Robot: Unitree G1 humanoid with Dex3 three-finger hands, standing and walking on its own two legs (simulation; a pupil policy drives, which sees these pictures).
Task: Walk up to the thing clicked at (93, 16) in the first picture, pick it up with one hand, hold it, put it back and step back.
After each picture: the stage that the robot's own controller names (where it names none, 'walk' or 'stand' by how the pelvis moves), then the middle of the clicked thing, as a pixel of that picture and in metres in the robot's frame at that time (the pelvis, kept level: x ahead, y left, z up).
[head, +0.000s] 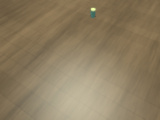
stand; (93, 13) +1.90 -0.19 -0.72
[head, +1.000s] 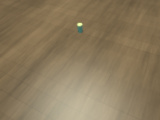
walk; (80, 28) +1.74 +0.11 -0.71
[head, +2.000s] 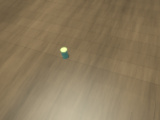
walk; (64, 53) +1.13 +0.27 -0.72
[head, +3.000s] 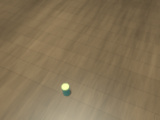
walk; (66, 89) +0.70 +0.20 -0.72
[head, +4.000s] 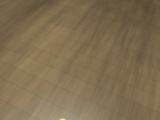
walk; out of the picture +0.42 +0.13 -0.70
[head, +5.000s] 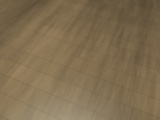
stand; out of the picture +0.31 +0.17 -0.71
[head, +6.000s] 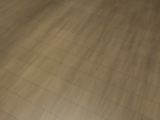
stand; out of the picture +0.29 +0.13 -0.72
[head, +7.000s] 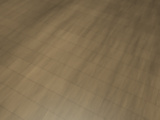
stand; out of the picture +0.31 +0.12 -0.72
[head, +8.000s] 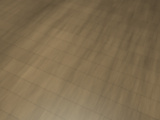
stand; out of the picture +0.32 +0.14 -0.73
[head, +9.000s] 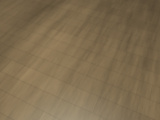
stand; out of the picture +0.31 +0.15 -0.73
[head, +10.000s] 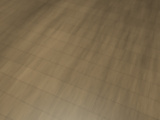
stand; out of the picture +0.30 +0.16 -0.73
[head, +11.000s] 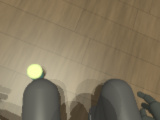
go down; (35, 73) +0.37 +0.19 -0.36
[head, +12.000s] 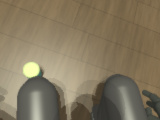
go down; (32, 72) +0.37 +0.20 -0.31
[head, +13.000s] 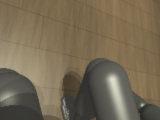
close in; out of the picture +0.37 +0.24 -0.22
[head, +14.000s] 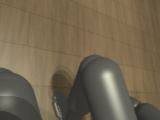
close; out of the picture +0.37 +0.25 -0.21
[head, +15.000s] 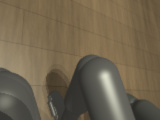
close; out of the picture +0.37 +0.25 -0.22
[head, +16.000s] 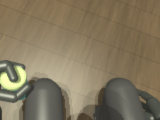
lift; (16, 84) +0.29 +0.23 -0.07
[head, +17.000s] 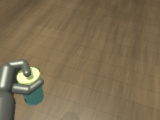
hold; (31, 86) +0.33 +0.18 +0.03
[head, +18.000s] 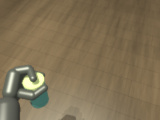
hold; (36, 90) +0.32 +0.17 -0.01
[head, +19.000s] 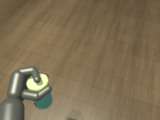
hold; (40, 92) +0.32 +0.16 -0.01
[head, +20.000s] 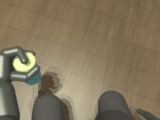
crouch; (28, 69) +0.38 +0.19 -0.09
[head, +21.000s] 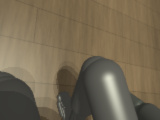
lower; out of the picture +0.37 +0.26 -0.22
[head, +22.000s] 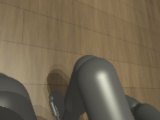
lower; out of the picture +0.38 +0.28 -0.22
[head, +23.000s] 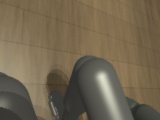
lower; out of the picture +0.38 +0.28 -0.22
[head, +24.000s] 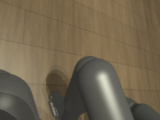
lower; out of the picture +0.37 +0.28 -0.22
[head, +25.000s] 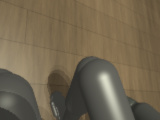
loosen; out of the picture +0.37 +0.28 -0.22
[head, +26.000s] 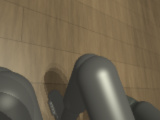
withdraw; out of the picture +0.36 +0.26 -0.22
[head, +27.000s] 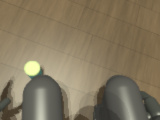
walk; (33, 71) +0.39 +0.22 -0.31
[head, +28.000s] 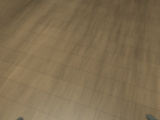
stand; out of the picture +0.31 +0.17 -0.66
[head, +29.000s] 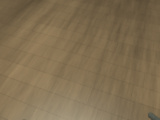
stand; out of the picture +0.32 +0.19 -0.67
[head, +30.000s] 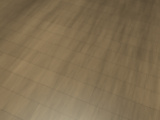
stand; out of the picture +0.33 +0.18 -0.69
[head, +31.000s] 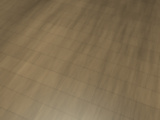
walk; out of the picture +0.34 +0.17 -0.72
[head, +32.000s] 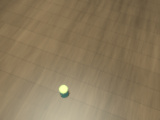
walk; (63, 91) +0.53 +0.13 -0.69
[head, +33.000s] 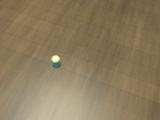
walk; (56, 62) +0.83 +0.19 -0.71
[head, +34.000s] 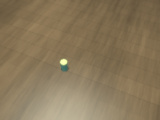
stand; (64, 65) +0.93 +0.17 -0.71
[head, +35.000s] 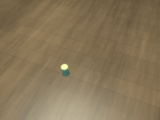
stand; (64, 70) +0.93 +0.18 -0.73
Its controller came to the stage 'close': yes
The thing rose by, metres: 0.70
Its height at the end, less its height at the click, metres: +0.00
